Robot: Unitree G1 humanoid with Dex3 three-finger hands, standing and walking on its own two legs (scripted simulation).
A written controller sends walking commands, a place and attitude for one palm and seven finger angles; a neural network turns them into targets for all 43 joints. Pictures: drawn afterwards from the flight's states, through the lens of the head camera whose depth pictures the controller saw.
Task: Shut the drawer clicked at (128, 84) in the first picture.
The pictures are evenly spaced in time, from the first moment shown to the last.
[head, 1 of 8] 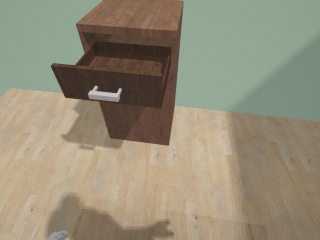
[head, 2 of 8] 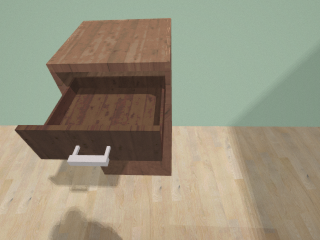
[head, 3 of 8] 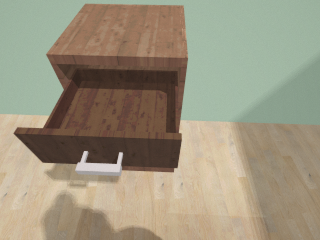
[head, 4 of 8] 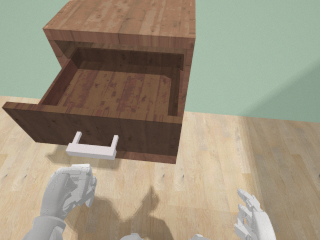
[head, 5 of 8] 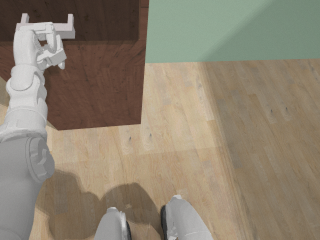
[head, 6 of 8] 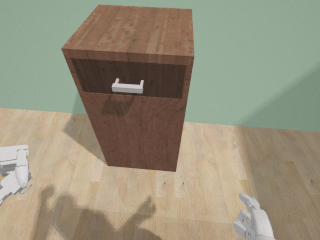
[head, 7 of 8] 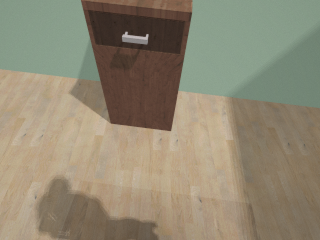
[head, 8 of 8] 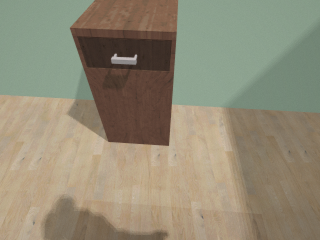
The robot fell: no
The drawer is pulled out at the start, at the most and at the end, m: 0.30 0.30 0.00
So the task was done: yes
